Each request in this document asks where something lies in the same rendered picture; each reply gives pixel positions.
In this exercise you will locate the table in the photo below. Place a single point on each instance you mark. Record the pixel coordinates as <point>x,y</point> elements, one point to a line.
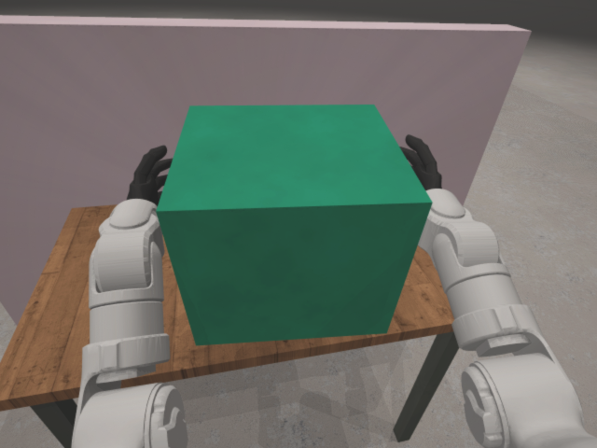
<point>42,365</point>

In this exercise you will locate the carton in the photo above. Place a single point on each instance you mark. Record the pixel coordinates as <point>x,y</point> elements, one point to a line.
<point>287,222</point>

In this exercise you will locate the right robot hand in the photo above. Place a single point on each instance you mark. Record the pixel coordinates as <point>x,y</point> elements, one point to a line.
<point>423,163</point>

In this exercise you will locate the left robot upper arm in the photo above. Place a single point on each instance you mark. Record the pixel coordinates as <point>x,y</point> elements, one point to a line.
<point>143,416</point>

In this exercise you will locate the left robot hand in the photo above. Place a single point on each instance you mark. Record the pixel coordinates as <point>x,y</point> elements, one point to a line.
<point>146,182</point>

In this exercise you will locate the right robot forearm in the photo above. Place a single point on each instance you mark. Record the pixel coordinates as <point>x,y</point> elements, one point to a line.
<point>488,314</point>

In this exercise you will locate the right robot upper arm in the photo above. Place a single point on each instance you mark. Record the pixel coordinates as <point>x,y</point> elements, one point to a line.
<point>522,402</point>

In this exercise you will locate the left robot forearm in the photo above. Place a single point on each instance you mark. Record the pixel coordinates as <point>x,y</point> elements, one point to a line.
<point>127,336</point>

